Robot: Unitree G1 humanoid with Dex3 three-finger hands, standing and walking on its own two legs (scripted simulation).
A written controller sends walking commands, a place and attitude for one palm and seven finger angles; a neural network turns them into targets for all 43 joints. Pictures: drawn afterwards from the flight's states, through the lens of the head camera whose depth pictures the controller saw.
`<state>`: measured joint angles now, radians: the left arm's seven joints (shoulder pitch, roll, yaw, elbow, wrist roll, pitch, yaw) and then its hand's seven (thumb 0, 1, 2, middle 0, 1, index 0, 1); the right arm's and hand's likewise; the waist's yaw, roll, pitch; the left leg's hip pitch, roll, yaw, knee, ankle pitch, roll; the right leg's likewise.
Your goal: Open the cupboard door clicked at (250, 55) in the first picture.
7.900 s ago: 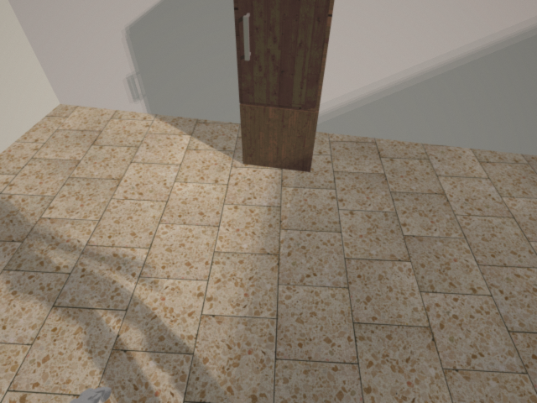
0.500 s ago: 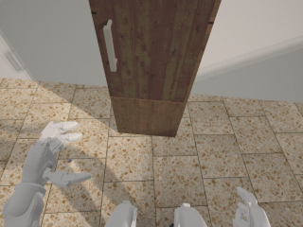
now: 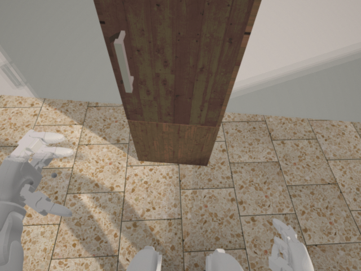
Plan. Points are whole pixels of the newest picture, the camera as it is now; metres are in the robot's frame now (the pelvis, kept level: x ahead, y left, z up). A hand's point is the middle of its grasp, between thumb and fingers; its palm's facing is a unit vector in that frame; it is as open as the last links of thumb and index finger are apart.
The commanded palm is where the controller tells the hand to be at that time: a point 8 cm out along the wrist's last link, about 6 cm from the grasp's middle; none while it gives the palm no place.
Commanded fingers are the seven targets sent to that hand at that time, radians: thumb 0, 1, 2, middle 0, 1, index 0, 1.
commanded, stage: raise the hand with hooked fingers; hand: left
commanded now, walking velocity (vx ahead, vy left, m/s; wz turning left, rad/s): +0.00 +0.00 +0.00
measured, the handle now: (126, 64) +0.63 +0.20 +0.04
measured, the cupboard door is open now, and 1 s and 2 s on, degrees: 0 0 0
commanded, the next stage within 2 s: move the hooked fingers beside the handle in 0.54 s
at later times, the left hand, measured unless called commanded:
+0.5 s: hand (55, 178) +0.28 +0.26 +0.06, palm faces +0.00 -1.00 -0.06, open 14.0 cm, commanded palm +0.25 +0.31 +0.06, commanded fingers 0.00 -0.50 0.30 -0.30 -1.20 -0.30 -1.20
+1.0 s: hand (71, 146) +0.35 +0.26 +0.06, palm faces -0.03 -1.00 -0.02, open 14.0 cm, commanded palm +0.33 +0.31 +0.05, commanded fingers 0.00 -0.50 0.30 -0.30 -1.20 -0.30 -1.20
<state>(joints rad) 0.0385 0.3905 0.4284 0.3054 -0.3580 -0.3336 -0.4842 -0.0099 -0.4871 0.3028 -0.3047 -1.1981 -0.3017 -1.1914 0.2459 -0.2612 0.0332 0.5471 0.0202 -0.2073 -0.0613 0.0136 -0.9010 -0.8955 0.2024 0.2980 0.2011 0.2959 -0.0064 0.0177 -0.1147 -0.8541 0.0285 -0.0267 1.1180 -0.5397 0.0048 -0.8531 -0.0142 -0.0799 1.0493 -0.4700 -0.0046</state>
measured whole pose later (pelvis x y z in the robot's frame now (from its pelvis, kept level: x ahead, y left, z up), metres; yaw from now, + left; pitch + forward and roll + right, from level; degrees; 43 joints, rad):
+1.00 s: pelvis -0.01 +0.00 +0.00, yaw -1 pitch +17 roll -2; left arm -0.29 0.44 0.44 0.61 -0.29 -0.33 -0.50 -0.01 -0.50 0.30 -0.30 -1.20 -0.30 -1.20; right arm 0.27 -0.27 0.04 0.57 0.02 -0.17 -0.07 0.01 -0.90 -0.90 0.20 0.30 0.20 0.30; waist -0.05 0.01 -0.12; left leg -0.90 0.03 -0.01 1.12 -0.51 0.01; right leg -0.91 -0.01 -0.06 1.05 -0.44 0.00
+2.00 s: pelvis -0.01 +0.01 -0.03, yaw -3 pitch +28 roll -5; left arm -1.03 0.80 0.56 1.24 -0.06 -0.35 -0.43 -0.01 -0.49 0.30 -0.30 -1.20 -0.30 -1.20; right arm 0.36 -0.29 0.07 0.60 -0.02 0.05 -0.02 0.01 -0.90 -0.90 0.20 0.30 0.20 0.30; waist -0.23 0.02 -0.09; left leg -1.19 0.06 -0.02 1.24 -0.54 0.02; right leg -1.18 0.01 -0.07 1.12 -0.43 0.01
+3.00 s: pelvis +0.01 +0.02 -0.02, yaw -5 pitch +30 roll -6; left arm -1.05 0.82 0.58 1.23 -0.01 -0.32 -0.39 -0.01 -0.49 0.30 -0.30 -1.20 -0.30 -1.20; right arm 0.38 -0.27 0.08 0.56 -0.04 0.12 0.02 0.00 -0.90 -0.90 0.20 0.30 0.20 0.30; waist -0.26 0.03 -0.09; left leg -1.18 0.07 -0.03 1.21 -0.56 0.03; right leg -1.15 0.03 -0.08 1.06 -0.44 0.01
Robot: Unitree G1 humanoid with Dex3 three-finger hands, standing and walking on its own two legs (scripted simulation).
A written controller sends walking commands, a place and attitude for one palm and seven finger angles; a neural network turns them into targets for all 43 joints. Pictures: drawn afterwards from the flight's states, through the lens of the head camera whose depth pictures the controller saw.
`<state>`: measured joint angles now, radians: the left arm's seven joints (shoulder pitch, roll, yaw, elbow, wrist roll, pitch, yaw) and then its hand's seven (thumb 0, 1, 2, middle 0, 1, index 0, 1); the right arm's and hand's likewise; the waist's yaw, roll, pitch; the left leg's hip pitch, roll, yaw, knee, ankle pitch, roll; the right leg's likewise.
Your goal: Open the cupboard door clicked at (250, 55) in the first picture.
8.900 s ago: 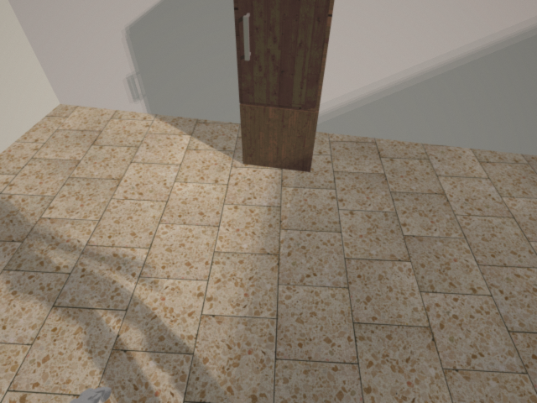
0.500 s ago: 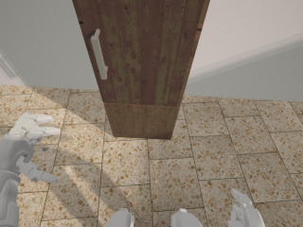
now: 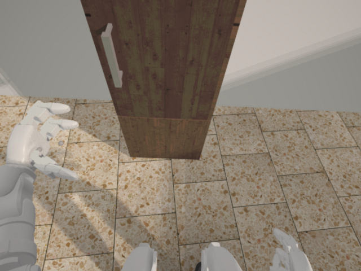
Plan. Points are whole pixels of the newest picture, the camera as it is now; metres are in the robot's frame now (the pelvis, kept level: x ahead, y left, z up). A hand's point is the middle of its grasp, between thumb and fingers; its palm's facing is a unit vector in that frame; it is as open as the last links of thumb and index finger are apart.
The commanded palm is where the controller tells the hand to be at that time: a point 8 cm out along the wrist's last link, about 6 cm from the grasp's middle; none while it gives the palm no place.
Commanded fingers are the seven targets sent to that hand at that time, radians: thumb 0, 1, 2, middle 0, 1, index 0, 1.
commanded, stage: move the hooked fingers beside the handle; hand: left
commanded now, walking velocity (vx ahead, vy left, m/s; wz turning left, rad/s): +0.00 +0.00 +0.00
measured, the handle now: (114, 57) +0.64 +0.20 +0.04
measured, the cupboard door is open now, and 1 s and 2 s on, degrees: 0 0 0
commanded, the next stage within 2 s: none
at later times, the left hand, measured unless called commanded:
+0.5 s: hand (75, 108) +0.45 +0.26 +0.06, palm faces +0.02 -1.00 -0.02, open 14.0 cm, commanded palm +0.44 +0.30 +0.05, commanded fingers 0.00 -0.50 0.30 -0.30 -1.20 -0.30 -1.20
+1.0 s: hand (87, 79) +0.55 +0.25 +0.05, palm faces +0.01 -1.00 -0.02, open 14.0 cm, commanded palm +0.55 +0.29 +0.04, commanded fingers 0.00 -0.50 0.30 -0.30 -1.20 -0.30 -1.20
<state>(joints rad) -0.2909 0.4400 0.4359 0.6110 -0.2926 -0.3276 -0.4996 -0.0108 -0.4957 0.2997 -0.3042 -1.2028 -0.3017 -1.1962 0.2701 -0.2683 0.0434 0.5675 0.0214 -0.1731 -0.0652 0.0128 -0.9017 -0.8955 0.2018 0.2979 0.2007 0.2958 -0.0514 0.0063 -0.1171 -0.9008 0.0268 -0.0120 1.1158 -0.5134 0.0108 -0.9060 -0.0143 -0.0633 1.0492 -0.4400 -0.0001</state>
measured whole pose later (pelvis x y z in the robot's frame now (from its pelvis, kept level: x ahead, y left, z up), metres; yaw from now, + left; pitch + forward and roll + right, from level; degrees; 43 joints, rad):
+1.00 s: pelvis +0.00 +0.01 -0.03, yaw -3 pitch +28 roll -5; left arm -1.03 0.80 0.56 1.24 -0.06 -0.35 -0.43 -0.01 -0.49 0.30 -0.30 -1.20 -0.30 -1.20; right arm 0.36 -0.29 0.07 0.60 -0.02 0.05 -0.02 0.01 -0.90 -0.90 0.20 0.30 0.20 0.30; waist -0.23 0.02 -0.09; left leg -1.19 0.06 -0.02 1.24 -0.54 0.02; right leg -1.18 0.01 -0.07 1.12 -0.43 0.01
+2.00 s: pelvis +0.02 +0.01 -0.02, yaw -4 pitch +30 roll -6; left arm -1.05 0.82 0.58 1.23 -0.01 -0.32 -0.39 -0.01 -0.49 0.30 -0.30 -1.20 -0.30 -1.20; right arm 0.38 -0.27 0.08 0.56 -0.04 0.12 0.02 0.00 -0.90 -0.90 0.20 0.30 0.20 0.30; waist -0.26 0.03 -0.09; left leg -1.18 0.07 -0.03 1.21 -0.56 0.03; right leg -1.15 0.03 -0.08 1.06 -0.44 0.01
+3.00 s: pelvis +0.01 +0.02 -0.03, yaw -4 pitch +32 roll -7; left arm -1.14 0.80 0.50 1.23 0.00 -0.28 -0.32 -0.01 -0.49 0.30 -0.30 -1.20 -0.28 -1.22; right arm 0.41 -0.25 0.09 0.60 -0.06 0.10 0.03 0.00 -0.90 -0.90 0.20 0.30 0.20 0.30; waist -0.27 0.04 -0.10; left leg -1.25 0.06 -0.05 1.25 -0.56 0.03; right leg -1.21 0.02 -0.09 1.09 -0.44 0.02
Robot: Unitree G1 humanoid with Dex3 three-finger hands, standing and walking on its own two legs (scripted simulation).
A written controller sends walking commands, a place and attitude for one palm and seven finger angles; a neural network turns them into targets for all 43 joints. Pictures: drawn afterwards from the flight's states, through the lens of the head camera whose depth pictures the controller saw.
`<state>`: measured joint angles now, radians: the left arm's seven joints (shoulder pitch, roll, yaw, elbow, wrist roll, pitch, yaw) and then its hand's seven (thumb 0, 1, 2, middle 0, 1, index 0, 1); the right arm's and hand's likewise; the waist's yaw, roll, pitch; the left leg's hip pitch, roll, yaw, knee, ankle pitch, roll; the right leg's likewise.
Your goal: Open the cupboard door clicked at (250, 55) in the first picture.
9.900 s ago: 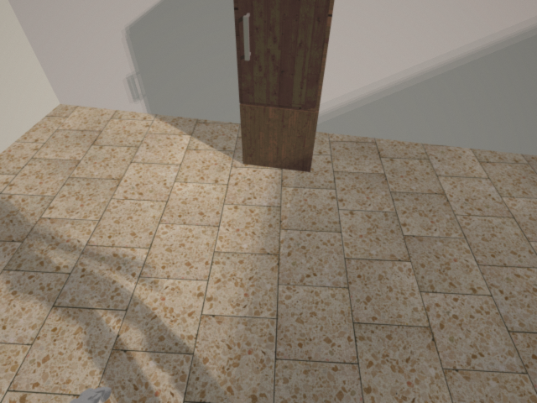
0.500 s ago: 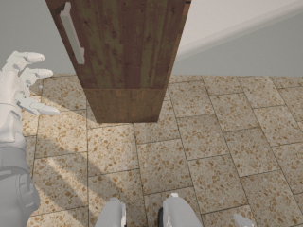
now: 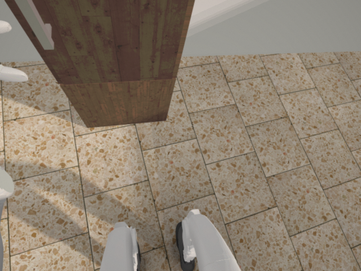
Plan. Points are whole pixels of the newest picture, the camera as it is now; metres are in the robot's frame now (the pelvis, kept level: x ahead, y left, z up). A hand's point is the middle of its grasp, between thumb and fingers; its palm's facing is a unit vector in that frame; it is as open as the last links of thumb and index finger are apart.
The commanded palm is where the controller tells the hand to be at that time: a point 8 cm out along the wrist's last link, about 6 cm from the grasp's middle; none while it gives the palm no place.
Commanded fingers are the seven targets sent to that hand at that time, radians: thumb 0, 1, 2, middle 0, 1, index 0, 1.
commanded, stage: move the hooked fingers beside the handle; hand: left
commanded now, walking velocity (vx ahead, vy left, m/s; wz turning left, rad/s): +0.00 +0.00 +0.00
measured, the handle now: (31, 4) +0.63 +0.23 +0.07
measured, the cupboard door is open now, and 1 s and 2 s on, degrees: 0 0 0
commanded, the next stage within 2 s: slide the fingers in behind the handle in 1.50 s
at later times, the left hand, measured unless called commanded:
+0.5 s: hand (0, 25) +0.60 +0.28 +0.05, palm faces +0.05 -1.00 -0.02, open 13.9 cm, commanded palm +0.59 +0.29 +0.07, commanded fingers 0.00 -0.50 0.30 -0.30 -1.20 -0.30 -1.20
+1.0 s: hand out of the picture +0.58 +0.27 +0.07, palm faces +0.07 -1.00 -0.03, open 14.0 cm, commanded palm +0.57 +0.30 +0.06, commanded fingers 0.00 -0.50 0.30 -0.30 -1.20 -0.30 -1.20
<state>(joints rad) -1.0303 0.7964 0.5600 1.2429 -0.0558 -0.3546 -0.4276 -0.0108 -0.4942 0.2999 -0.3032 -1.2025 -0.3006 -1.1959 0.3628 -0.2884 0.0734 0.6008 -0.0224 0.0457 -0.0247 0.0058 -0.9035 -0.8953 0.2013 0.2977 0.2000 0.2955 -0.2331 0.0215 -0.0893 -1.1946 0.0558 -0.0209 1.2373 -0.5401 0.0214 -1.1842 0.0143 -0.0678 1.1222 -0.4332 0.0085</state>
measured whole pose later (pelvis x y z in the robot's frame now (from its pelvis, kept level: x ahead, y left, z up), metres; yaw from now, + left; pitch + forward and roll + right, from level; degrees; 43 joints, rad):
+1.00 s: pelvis +0.02 +0.01 +0.01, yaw -1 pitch +30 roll -6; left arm -1.05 0.82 0.58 1.23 -0.01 -0.32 -0.39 -0.01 -0.49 0.30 -0.30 -1.20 -0.30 -1.20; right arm 0.38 -0.27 0.08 0.56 -0.04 0.12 0.02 0.00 -0.90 -0.90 0.20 0.30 0.20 0.30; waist -0.26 0.03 -0.09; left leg -1.18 0.07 -0.03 1.21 -0.56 0.03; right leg -1.15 0.03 -0.08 1.06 -0.44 0.01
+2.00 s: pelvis +0.01 +0.01 +0.00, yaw -1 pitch +32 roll -7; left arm -1.14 0.80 0.50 1.23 0.00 -0.28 -0.32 -0.01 -0.49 0.30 -0.30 -1.20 -0.28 -1.22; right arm 0.41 -0.25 0.09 0.60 -0.06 0.10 0.03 0.00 -0.90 -0.90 0.20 0.30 0.20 0.30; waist -0.27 0.04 -0.10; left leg -1.25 0.06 -0.05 1.25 -0.56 0.03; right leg -1.21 0.02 -0.09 1.09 -0.44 0.02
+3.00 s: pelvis +0.01 +0.00 +0.00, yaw +3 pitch +31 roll -7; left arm -1.21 0.65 0.32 1.26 -0.05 -0.33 -0.14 -0.01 -0.49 0.30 -0.30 -1.20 -0.02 -1.17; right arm 0.40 -0.23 0.05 0.68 -0.09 0.07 0.06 0.00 -0.90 -0.90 0.20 0.30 0.20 0.30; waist -0.23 0.03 -0.10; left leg -1.26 0.02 -0.10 1.26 -0.54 0.01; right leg -1.21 -0.01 -0.14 1.12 -0.45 0.00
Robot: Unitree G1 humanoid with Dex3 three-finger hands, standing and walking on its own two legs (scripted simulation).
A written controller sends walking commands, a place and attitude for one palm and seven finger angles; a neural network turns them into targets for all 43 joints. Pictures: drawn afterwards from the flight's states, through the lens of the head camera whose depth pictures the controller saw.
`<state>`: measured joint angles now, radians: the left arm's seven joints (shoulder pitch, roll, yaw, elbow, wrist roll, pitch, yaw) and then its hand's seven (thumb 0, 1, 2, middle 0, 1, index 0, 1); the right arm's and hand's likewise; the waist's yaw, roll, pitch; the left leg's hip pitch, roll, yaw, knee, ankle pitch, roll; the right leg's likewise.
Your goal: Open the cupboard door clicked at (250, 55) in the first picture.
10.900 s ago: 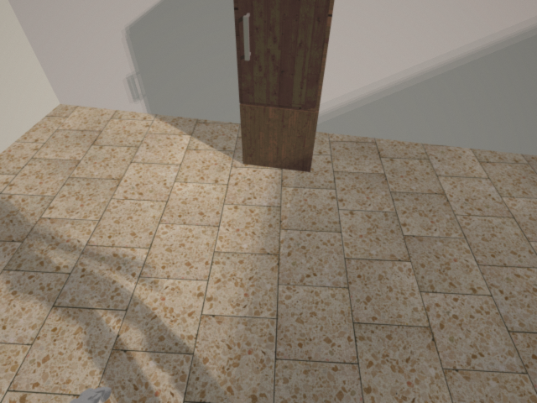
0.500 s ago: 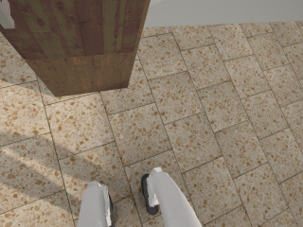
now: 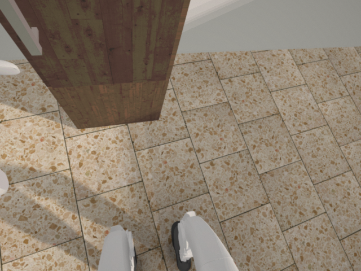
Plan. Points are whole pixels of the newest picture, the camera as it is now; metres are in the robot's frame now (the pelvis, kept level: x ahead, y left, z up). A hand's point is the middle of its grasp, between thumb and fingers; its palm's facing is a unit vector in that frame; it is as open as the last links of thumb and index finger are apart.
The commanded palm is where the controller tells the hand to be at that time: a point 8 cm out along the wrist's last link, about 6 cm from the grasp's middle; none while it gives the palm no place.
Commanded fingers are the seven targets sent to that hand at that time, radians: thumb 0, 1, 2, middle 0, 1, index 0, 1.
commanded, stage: move the hooked fingers beside the handle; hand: left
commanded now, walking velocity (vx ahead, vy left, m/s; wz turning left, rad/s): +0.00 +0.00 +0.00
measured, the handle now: (16, 9) +0.61 +0.23 +0.06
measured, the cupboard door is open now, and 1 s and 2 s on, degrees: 0 0 0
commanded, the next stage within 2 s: slide the fingers in behind the handle in 0.50 s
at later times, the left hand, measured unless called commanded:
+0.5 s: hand out of the picture +0.56 +0.29 +0.05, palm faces +0.08 -1.00 -0.02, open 14.0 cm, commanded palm +0.55 +0.30 +0.05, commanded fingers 0.00 -0.50 0.30 -0.30 -1.20 -0.30 -1.20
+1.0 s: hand out of the picture +0.56 +0.27 +0.06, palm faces +0.10 -0.99 -0.02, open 14.0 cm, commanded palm +0.55 +0.27 +0.05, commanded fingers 0.00 -0.50 0.30 -0.30 -1.20 -0.30 -1.20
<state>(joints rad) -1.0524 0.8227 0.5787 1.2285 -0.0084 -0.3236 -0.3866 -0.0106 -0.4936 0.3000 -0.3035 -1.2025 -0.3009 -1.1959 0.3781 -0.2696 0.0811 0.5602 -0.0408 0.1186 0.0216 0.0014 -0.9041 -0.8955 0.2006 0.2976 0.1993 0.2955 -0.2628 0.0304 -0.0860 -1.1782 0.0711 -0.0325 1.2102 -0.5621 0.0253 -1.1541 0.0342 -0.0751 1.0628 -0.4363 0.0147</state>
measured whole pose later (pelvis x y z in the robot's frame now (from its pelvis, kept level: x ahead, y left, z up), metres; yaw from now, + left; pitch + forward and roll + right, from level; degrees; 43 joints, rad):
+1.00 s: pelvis -0.01 +0.00 -0.01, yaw +0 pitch +32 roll -7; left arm -1.14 0.80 0.50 1.23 0.00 -0.28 -0.32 -0.01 -0.49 0.30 -0.30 -1.20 -0.28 -1.22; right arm 0.41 -0.25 0.09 0.60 -0.06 0.10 0.03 0.00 -0.90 -0.90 0.20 0.30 0.20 0.30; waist -0.27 0.04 -0.10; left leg -1.25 0.06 -0.05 1.25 -0.56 0.03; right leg -1.21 0.02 -0.09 1.09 -0.44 0.02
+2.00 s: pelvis -0.01 -0.01 -0.01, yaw +4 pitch +31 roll -7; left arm -1.21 0.65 0.32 1.26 -0.05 -0.33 -0.14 -0.01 -0.49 0.30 -0.30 -1.20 -0.02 -1.17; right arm 0.40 -0.23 0.05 0.68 -0.09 0.07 0.06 0.00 -0.90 -0.90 0.20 0.30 0.20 0.30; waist -0.23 0.03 -0.10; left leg -1.26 0.02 -0.10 1.26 -0.54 0.01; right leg -1.21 -0.01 -0.14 1.12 -0.45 0.00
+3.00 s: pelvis -0.01 -0.01 -0.01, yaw +1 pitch +30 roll -6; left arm -1.10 0.72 0.49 1.24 -0.03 -0.35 -0.30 -0.01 -0.50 0.30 -0.30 -1.20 -0.30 -1.20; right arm 0.38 -0.27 0.07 0.62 -0.05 0.08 0.02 0.00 -0.90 -0.90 0.20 0.30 0.20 0.30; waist -0.24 0.04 -0.10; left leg -1.22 0.06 -0.04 1.25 -0.56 0.02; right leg -1.20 0.02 -0.08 1.12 -0.44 0.01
